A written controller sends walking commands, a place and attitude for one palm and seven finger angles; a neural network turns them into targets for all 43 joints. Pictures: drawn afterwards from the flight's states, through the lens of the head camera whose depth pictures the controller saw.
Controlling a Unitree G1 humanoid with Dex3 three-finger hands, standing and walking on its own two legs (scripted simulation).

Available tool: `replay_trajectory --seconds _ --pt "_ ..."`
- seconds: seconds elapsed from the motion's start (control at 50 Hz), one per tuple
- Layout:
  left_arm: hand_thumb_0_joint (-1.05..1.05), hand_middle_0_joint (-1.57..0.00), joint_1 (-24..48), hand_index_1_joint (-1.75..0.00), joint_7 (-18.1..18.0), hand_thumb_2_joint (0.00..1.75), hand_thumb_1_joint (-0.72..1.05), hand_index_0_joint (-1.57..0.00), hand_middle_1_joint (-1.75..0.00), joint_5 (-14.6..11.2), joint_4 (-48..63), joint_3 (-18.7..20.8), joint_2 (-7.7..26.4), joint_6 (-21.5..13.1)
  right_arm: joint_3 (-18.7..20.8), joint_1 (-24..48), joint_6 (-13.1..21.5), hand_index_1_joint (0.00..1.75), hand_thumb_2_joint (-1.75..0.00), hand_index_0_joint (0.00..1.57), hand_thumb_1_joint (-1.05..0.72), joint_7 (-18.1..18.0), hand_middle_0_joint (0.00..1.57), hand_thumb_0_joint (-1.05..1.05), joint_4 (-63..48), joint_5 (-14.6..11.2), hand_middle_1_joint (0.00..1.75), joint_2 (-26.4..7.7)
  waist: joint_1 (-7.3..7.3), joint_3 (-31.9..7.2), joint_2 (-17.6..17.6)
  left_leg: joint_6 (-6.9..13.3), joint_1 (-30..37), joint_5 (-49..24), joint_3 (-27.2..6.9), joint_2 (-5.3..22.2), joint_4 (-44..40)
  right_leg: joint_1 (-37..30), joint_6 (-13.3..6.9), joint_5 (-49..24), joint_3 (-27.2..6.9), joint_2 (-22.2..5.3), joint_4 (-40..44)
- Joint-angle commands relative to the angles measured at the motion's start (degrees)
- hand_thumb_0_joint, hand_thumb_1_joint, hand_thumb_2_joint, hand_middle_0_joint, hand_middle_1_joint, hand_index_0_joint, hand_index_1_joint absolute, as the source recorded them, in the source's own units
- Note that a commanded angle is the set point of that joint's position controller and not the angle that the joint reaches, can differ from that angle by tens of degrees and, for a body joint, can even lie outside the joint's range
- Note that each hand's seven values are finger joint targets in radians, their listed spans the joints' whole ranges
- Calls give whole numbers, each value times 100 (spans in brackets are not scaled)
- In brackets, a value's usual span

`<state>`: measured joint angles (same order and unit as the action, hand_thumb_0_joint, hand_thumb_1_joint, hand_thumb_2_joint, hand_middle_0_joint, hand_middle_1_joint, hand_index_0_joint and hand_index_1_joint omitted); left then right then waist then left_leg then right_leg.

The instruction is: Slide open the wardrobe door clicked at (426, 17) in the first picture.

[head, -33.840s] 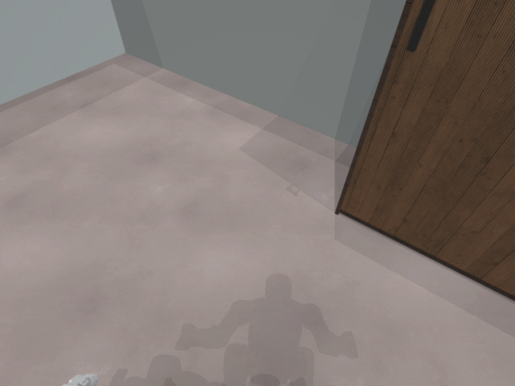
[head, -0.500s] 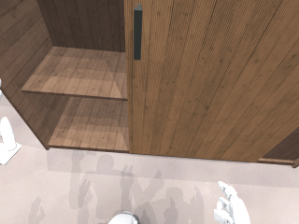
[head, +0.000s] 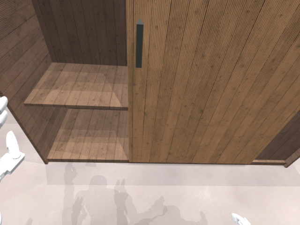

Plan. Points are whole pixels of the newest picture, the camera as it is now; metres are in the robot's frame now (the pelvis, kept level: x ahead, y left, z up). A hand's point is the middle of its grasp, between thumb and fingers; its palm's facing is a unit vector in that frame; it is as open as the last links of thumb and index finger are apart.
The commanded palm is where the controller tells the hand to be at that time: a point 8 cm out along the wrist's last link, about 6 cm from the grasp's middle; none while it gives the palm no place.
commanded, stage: stop stepping back and stand still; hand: left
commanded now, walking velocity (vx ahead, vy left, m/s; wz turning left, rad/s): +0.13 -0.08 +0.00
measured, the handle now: (139, 43) +0.67 +0.11 +0.19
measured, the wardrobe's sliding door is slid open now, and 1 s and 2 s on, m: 0.58 0.58 0.58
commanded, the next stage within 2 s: let the arm hang, fingers relaxed in 0.56 s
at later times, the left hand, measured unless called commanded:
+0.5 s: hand (36, 143) +0.23 +0.28 +0.14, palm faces +0.42 -0.80 -0.43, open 7.4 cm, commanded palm +0.17 +0.31 +0.18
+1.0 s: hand out of the picture +0.05 +0.18 -0.17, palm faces +0.03 -0.99 -0.17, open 7.2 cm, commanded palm none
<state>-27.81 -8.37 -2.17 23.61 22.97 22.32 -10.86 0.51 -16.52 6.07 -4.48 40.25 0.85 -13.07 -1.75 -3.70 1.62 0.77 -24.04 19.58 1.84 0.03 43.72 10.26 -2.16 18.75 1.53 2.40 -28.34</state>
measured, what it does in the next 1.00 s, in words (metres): steps on the spot: left foot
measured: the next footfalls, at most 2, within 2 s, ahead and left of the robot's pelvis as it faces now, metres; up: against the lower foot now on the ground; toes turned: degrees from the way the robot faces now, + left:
left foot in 0.04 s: +0.07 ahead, +0.11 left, +0.00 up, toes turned +3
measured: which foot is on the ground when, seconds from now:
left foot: up 0.00-0.02, down 0.04-1.00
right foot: down 0.00-1.00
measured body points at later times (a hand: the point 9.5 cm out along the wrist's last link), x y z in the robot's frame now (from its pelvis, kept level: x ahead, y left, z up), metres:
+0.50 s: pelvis +0.03 +0.01 +0.00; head +0.04 +0.01 +0.45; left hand +0.21 +0.32 +0.17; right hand +0.20 -0.23 -0.08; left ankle +0.03 +0.11 -0.73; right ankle +0.00 -0.09 -0.73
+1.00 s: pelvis +0.00 +0.01 +0.00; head +0.03 +0.03 +0.45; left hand +0.05 +0.24 -0.16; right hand +0.08 -0.25 -0.13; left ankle +0.03 +0.11 -0.73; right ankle +0.00 -0.09 -0.73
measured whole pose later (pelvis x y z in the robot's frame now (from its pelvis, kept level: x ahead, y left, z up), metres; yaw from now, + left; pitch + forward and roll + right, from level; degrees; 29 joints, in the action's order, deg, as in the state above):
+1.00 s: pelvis +0.00 +0.01 +0.00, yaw +3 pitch +0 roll +0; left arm -13.6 -1.0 0.5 -54.7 -0.5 10.9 2.5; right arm -0.9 -11.1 -1.2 -0.5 55.4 1.6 -13.3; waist 1.5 2.8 2.2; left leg 1.5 -16.7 12.9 0.2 -1.2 29.4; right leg 13.0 -1.7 16.1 4.1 0.5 -28.9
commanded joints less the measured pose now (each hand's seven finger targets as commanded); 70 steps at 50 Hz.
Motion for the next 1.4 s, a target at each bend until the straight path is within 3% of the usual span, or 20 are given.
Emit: replay_trajectory --seconds 0.0,0.02,0.04,0.06,0.08,0.12,0.16,0.22,0.28,0.36,0.44,0.62,0.64,0.66,0.72,0.8,0.9,1.0,1.2,1.38 --pt "0 -20 1185 -30 -112 90 90 -20 -30 80 1449 382 1108 -359 190 833 519 30 -90 20 -90 -176 20 0 -1033 -10 30 -733 273 514 -884 256 1174 315 -545 429 -1813 1359 -272 1002 -615 -770 17" --pt "0 -20 1123 -30 -125 90 90 -20 -30 73 1760 498 1172 -420 202 861 566 30 -90 20 -90 -176 20 0 -1136 -11 30 -821 241 441 -1630 503 1305 266 -1566 1034 -2338 1520 25 640 -199 -257 -771" --pt "0 -20 1042 -30 -144 90 90 -20 -30 34 1937 761 1444 -506 210 855 598 30 -90 20 -90 -166 20 0 -1191 -31 30 -793 203 235 -1841 705 1376 465 -2508 1564 -2824 1510 197 685 -4 -13 -1301" --pt "0 -20 837 -30 -96 90 90 -20 -30 17 2008 788 1436 -500 143 784 637 30 -90 20 -90 -136 20 0 -1113 79 30 -601 281 315 -1843 767 1018 870 -3036 1708 -3360 1441 204 1054 -146 -16 -1920" --pt "0 -20 816 -30 -88 90 90 -20 -30 44 2144 843 1437 -498 140 795 688 30 -90 20 -90 -88 20 0 -1136 135 30 -559 258 459 -1681 819 727 730 -3081 1771 -3506 1367 194 989 -297 -105 -2233" --pt "0 -20 253 -30 -101 90 90 -20 -30 30 2041 924 1376 -504 114 729 756 30 -90 20 -90 12 20 0 -1092 113 30 -518 147 206 -1178 718 824 -818 -2081 1528 -2955 884 204 545 -241 -217 -1387" --pt "0 -20 -204 -30 -105 90 90 -20 -30 1 1784 975 1268 -489 120 680 762 30 -90 20 -90 33 20 0 -1108 50 30 -575 139 -222 -1127 408 994 -1854 -1140 1211 -2349 150 246 19 58 -114 -128" --pt "0 -20 -308 -30 -64 90 90 -20 -30 -15 1185 1017 1218 -497 142 662 705 30 -90 20 -90 34 20 0 -1167 22 30 -633 174 -270 -847 90 268 -1335 -588 764 -2035 -719 135 -1208 -252 -293 383" --pt "0 -20 -353 -30 -2 90 90 -20 -30 -99 719 714 927 -413 175 567 646 30 -90 20 -90 35 20 0 -1136 -46 30 -630 207 -374 2 7 715 -1420 -394 488 -1520 -252 -41 -1988 -863 -676 481" --pt "0 -20 21 -30 -38 90 90 -20 -30 -74 942 618 1046 -390 130 709 574 30 -90 20 -90 -47 20 0 -1145 -54 30 -578 235 -561 72 22 1110 -1899 -350 392 -1368 -144 -40 -2639 -851 -840 437" --pt "0 -20 367 -30 -86 90 90 -20 -30 -31 1491 756 1315 -436 134 890 549 30 -90 20 -90 -123 20 0 -1242 -62 30 -610 153 -570 -506 59 1303 -2604 -407 459 -1612 -219 111 -2774 -598 -641 260" --pt "0 -20 -38 -30 -116 90 90 -20 -30 -60 1222 692 1050 -485 196 827 446 30 -90 20 -90 -96 20 0 -1364 -62 30 -644 148 -465 -608 29 1115 -2468 -446 432 -1743 -377 113 -2426 -574 -559 427" --pt "0 -20 297 -30 537 90 90 -20 -30 225 -3077 -1817 101 251 390 1221 685 30 -90 20 -90 429 20 0 -187 -219 30 -1303 457 -95 -439 26 1239 -3555 -413 649 -980 497 30 -2943 -50 -952 -178" --pt "0 -20 531 -30 755 90 90 -20 -30 303 -3172 -1582 292 847 475 873 207 30 -90 20 -90 463 20 0 -143 -185 30 -1603 322 -342 -523 39 1220 -3412 -508 753 -1239 472 -15 -2588 -332 -1041 -84" --pt "0 -20 1049 -30 861 90 90 -20 -30 354 -3976 -1694 279 1006 336 932 -159 30 -90 20 -90 422 20 0 -175 -51 30 -1487 157 -58 126 438 387 -2613 -1069 921 -1596 354 -10 -1170 -137 -686 -463" --pt "0 -20 1547 -30 841 90 90 -20 -30 368 -5495 -1917 328 1001 202 939 -382 30 -90 20 -90 412 20 0 253 31 30 -1202 218 -181 812 189 636 -1860 -787 428 -1349 195 -204 -1535 -665 -1146 186" --pt "0 -20 1737 -30 757 90 90 -20 -30 296 -6926 -2152 18 1089 30 823 -607 30 -90 20 -90 368 20 0 904 89 30 -783 270 107 -431 112 999 -1525 -771 410 -1842 260 -143 -927 -663 -1010 582" --pt "0 -20 1282 -30 733 90 90 -20 -30 274 -7908 -2122 -292 1044 19 545 -620 30 -90 20 -90 279 20 0 1502 70 30 -544 189 44 -935 132 925 -1074 -772 469 -2082 -170 -106 -616 -604 -903 926" --pt "0 -20 903 -30 693 90 90 -20 -30 267 -8732 -2210 -622 1044 67 -175 -648 30 -90 20 -90 211 20 0 2126 28 30 -279 227 569 -132 194 861 -527 -791 517 -2358 154 -93 -98 -440 -810 1106" --pt "0 -20 757 -30 659 90 90 -20 -30 294 -8830 -2202 -774 1060 69 -238 -615 30 -90 20 -90 216 20 0 2226 43 30 -129 182 774 -170 253 667 -257 -902 554 -2639 206 -33 -194 -363 -732 896"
